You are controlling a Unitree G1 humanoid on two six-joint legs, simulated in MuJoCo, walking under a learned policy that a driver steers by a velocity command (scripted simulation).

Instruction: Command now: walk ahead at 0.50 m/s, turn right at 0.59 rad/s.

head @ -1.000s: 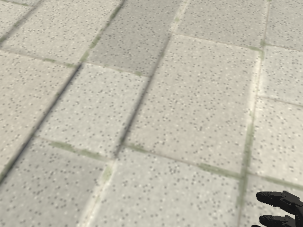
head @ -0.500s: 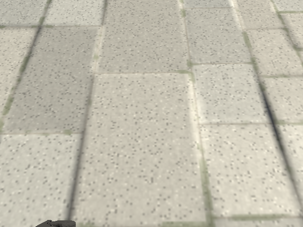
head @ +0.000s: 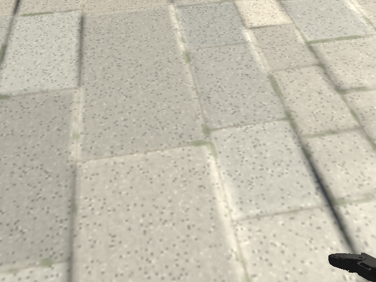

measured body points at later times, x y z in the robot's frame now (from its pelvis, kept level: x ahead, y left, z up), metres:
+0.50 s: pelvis +0.26 -0.04 +0.00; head +0.29 -0.06 +0.45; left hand +0.55 +0.11 -0.06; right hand +0.17 -0.32 -0.13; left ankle +0.12 +0.13 -0.72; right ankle +0.36 -0.18 -0.72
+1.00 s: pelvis +0.52 -0.11 +0.00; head +0.55 -0.11 +0.45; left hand +0.61 +0.17 -0.12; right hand +0.67 -0.37 -0.10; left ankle +0.71 -0.02 -0.70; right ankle +0.36 -0.18 -0.72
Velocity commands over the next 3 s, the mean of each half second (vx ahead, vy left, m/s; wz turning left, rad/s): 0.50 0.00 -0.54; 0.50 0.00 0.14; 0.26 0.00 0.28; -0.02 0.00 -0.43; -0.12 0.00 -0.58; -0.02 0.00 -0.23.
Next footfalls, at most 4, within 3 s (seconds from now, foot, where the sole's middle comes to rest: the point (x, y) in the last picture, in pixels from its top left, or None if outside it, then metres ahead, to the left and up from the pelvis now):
0.52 right None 0.39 -0.19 -0.76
1.06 left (225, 213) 0.74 -0.03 -0.76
1.50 right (278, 184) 0.89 -0.24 -0.76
1.88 left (218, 188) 0.86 0.00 -0.76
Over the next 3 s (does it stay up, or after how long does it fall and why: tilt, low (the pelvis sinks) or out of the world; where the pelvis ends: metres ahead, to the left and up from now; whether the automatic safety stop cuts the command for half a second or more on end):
stays up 0.66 -0.07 0.01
